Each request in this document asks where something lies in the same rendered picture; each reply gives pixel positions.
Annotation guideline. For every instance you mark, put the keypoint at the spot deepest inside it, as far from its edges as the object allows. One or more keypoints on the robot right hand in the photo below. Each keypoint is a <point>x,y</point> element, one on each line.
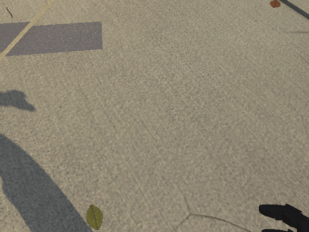
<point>288,214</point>

